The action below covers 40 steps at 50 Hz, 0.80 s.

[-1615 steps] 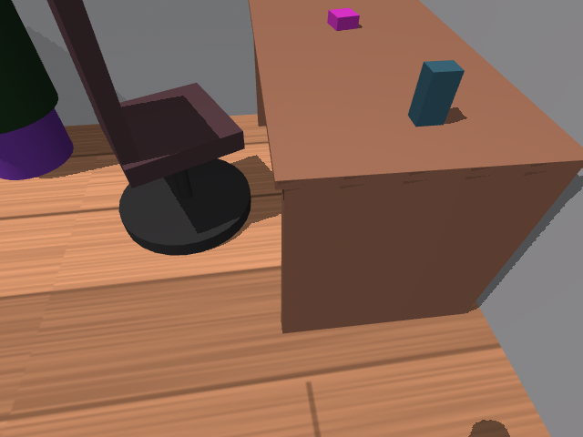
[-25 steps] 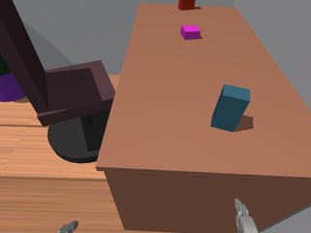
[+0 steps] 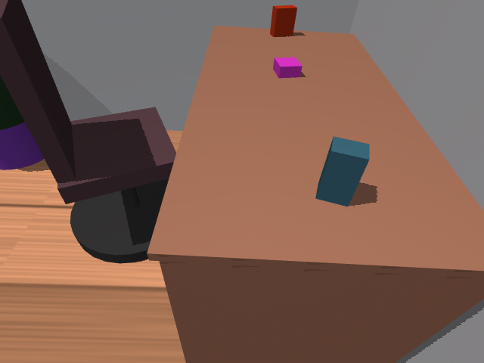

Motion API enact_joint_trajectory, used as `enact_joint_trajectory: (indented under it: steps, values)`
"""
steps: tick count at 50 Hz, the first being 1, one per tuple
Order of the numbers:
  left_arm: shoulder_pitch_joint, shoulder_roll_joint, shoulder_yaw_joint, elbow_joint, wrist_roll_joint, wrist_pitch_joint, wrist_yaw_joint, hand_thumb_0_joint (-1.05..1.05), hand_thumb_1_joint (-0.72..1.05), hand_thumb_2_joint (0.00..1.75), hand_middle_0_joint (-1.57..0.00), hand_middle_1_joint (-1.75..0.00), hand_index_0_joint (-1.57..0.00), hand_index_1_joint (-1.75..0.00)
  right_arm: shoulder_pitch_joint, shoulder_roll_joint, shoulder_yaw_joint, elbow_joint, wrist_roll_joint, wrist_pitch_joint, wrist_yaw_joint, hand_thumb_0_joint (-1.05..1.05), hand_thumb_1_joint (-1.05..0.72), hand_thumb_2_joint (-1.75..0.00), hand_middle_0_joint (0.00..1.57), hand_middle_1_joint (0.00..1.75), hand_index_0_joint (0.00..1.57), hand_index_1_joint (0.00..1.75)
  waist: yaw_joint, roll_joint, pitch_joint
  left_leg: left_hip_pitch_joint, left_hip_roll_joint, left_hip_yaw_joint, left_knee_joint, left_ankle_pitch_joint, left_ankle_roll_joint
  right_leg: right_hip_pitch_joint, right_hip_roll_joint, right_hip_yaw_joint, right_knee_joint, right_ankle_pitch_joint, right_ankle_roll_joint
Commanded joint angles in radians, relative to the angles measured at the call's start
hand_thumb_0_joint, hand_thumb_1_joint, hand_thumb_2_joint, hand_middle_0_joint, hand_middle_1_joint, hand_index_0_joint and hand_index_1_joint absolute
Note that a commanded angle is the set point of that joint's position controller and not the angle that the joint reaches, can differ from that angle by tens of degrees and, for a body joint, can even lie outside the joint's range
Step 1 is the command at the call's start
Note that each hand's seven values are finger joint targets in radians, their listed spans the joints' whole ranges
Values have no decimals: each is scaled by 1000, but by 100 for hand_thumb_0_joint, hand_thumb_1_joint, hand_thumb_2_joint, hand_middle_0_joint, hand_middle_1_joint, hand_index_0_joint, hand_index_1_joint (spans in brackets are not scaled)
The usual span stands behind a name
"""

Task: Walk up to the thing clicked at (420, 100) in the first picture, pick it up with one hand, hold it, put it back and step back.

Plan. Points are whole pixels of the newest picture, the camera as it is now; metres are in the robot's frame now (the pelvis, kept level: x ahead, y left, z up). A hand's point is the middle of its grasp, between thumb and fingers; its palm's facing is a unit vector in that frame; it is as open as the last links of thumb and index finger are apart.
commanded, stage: home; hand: right
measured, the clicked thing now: (340, 172) +0.52 -0.22 +0.04
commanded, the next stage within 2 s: stand in 1.32 s
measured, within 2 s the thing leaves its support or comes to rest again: neither
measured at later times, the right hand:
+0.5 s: hand out of the picture +0.03 -0.27 -0.15, palm faces -0.08 +0.93 -0.36, open 17.4 cm
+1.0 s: hand out of the picture +0.09 -0.25 -0.15, palm faces -0.07 +0.93 -0.36, open 17.2 cm
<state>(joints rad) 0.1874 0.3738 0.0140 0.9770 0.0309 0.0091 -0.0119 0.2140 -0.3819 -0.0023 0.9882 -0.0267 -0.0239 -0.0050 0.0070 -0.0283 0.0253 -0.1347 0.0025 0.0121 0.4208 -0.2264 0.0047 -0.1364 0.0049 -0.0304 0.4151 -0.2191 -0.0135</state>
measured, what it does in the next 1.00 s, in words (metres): stands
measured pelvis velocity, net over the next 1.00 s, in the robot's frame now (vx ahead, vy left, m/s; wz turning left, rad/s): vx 0.01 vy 0.00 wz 0.02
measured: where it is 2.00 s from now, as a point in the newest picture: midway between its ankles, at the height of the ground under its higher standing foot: outside the picture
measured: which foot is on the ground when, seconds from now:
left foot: down 0.00-1.00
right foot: down 0.00-1.00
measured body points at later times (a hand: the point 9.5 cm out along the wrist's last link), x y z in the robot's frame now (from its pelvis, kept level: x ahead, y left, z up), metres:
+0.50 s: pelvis -0.02 -0.01 +0.00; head -0.02 -0.01 +0.45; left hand +0.02 +0.29 -0.14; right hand +0.04 -0.31 -0.13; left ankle +0.00 +0.12 -0.74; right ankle +0.01 -0.11 -0.74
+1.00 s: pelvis +0.01 +0.00 +0.01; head +0.01 +0.00 +0.46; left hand +0.08 +0.30 -0.13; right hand +0.10 -0.30 -0.12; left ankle +0.01 +0.12 -0.74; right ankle +0.01 -0.11 -0.74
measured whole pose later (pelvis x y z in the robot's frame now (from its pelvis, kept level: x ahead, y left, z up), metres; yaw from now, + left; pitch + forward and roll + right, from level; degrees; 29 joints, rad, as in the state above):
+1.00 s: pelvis +0.01 +0.00 +0.01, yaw +1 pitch -3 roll +0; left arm 0.10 0.35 -0.01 1.14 0.01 0.00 -0.01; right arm 0.12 -0.36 0.03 1.12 -0.01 -0.02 -0.01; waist 0.01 0.00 0.04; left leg -0.10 0.00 -0.01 0.33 -0.18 0.00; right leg -0.08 0.01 -0.05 0.30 -0.17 -0.02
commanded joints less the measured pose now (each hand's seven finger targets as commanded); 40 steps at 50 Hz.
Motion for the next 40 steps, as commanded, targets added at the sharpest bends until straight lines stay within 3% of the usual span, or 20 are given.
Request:
enact_joint_trajectory:
  steps: [1, 3, 8, 11, 16, 21, 24, 27, 31, 36, 40]
  values:
    - [-73, 179, 29, -27, -5, -29, 5, 0, 90, 90, -20, -30, -20, -30, -87, -192, -23, -42, 3, -29, -12, 0, 59, -3, 5, 5, 5, 5, 3, 57, -23, -58, 120, -128, -149, 36, 25, 46, -106, 119, -104, 47, -19]
    - [-71, 187, 25, -1, -6, -31, 7, 0, 90, 90, -20, -30, -20, -30, -93, -195, -17, -22, 5, -26, -12, 0, 60, -3, 5, 4, 5, 4, 3, 37, -28, -44, 117, -124, -145, 48, 24, 49, -113, 126, -119, 60, -18]
    - [-54, 202, 20, 51, -4, -25, 6, 0, 90, 90, -20, -30, -20, -30, -84, -218, -14, 17, 6, -10, -9, 0, 56, -5, 5, 5, 5, 5, 3, 35, 43, -80, 112, -139, -172, -151, 26, -33, -104, 136, -169, -114, -16]
    - [-62, 208, 18, 66, -5, -34, 9, 0, 90, 90, -20, -30, -20, -30, -68, -206, -12, 34, 8, -11, -6, 0, 56, -5, 5, 5, 5, 5, -7, -9, 15, -17, 105, -124, -127, -20, 29, -44, -124, 157, -199, -86, -19]
    - [-61, 213, 22, 86, -10, -30, 10, 0, 90, 90, -20, -30, -20, -30, -52, -203, -13, 49, 7, -5, -3, 0, 54, -6, 5, 6, 5, 6, -11, -2, 67, -56, 92, -127, -131, -106, 28, -92, -119, 165, -228, -198, -17]
    - [-52, 198, 23, 94, -12, -33, 10, 0, 90, 90, -20, -30, -20, -30, -68, -197, -11, 47, 7, -9, -6, 0, 54, -6, 5, 5, 5, 5, 0, 31, 8, -61, 109, -134, -135, -36, 30, -9, -120, 149, -189, -69, -15]
    - [-59, 202, 25, 100, -12, -33, 13, 0, 90, 90, -20, -30, -20, -30, -67, -194, -9, 52, 9, -9, -9, 0, 56, -5, 5, 5, 5, 5, 0, 30, 14, -67, 109, -134, -134, -22, 27, -4, -123, 149, -191, -62, -13]
    - [-67, 196, 23, 105, -14, -34, 12, 0, 90, 90, -20, -30, -20, -30, -64, -188, -4, 57, 11, -12, -10, 0, 53, -6, 5, 6, 5, 6, -3, 35, -11, -52, 121, -136, -137, 59, 25, 36, -123, 136, -173, 33, -12]
    - [-72, 189, 21, 114, -15, -30, 14, 0, 90, 90, -20, -30, -20, -30, -86, -199, -4, 61, 12, -11, -14, 0, 53, -7, 6, 6, 6, 6, 3, 50, -4, -57, 120, -134, -146, 38, 24, 40, -124, 127, -169, 40, -13]
    - [-85, 188, 18, 116, -17, -33, 14, 0, 90, 90, -20, -29, -20, -30, -87, -200, -4, 68, 14, -14, -18, 0, 55, -6, 5, 5, 5, 5, 0, 41, -44, -7, 128, -131, -132, 173, 19, 68, -132, 121, -154, 158, -12]
    - [-90, 183, 16, 120, -18, -31, 14, 0, 90, 90, -20, -29, -20, -30, -94, -196, -3, 74, 15, -14, -18, 0, 52, -7, 6, 6, 6, 6, 3, 33, -42, -1, 130, -129, -138, 199, 18, 76, -133, 112, -152, 179, -9]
